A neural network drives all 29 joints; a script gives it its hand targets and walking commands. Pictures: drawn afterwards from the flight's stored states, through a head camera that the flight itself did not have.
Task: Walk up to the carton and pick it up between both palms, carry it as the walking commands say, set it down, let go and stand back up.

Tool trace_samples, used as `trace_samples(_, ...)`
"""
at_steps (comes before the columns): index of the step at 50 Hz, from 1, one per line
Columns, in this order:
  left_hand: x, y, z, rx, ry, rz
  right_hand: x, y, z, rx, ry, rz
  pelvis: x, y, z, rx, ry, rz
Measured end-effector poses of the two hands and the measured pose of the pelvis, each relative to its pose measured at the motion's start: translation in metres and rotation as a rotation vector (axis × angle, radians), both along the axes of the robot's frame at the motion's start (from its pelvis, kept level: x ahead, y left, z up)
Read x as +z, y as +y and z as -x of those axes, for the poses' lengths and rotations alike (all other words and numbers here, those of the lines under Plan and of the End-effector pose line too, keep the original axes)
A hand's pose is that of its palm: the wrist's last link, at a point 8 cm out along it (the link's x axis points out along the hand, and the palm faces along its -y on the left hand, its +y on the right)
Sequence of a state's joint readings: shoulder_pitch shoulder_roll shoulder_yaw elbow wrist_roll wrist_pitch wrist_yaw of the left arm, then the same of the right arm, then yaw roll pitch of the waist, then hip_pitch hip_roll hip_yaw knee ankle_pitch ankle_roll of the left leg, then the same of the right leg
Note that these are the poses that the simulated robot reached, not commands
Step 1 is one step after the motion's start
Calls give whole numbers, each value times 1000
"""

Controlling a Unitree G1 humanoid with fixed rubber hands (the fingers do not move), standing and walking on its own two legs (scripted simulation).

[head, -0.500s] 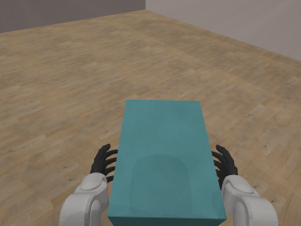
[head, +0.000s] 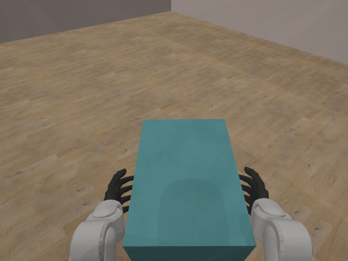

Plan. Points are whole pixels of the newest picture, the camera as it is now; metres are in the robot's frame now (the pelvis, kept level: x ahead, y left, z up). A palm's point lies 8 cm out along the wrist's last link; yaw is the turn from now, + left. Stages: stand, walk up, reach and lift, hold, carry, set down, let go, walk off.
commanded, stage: carry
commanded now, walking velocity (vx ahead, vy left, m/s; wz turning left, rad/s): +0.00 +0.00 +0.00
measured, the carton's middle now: (184, 198) +0.29 +0.00 +0.02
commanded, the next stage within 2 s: hold in 1.66 s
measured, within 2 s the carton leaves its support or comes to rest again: neither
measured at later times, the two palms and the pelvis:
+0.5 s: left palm (113, 198) +0.26 +0.16 +0.06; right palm (245, 197) +0.27 -0.13 +0.06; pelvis +0.01 +0.01 +0.00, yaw +1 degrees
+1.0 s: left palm (114, 199) +0.26 +0.16 +0.05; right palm (246, 198) +0.27 -0.13 +0.06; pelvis +0.00 +0.01 +0.00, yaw +0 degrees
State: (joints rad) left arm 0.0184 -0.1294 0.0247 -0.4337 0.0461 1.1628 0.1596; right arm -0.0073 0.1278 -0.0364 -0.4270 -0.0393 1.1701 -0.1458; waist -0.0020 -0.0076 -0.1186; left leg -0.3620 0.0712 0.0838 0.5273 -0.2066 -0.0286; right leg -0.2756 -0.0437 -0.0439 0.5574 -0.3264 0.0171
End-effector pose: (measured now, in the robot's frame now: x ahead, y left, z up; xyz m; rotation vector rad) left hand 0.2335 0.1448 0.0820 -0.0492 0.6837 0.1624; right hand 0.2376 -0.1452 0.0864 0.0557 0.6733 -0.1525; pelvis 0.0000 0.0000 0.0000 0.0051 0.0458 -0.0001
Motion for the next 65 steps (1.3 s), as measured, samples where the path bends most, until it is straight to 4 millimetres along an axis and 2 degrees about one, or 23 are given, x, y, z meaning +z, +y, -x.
trace_samples(8, -13, 9, -17, 2, 9, 17, -9, 9, -17, 5, 9, 24, -1, 7, -4, 4, 4, 3)
trace_samples(18, -23, 13, -28, -8, 12, 6, -22, 13, -27, 5, 12, 14, -2, 13, -7, 8, 9, 0)
trace_samples(43, -30, 12, -31, -9, -8, 3, -28, 12, -30, 8, -9, 27, -2, 12, -3, 3, 1, 7)
trace_samples(65, -31, 14, -23, -1, -27, 0, -30, 13, -25, 15, -28, 24, -2, 11, 3, 9, -3, 5)
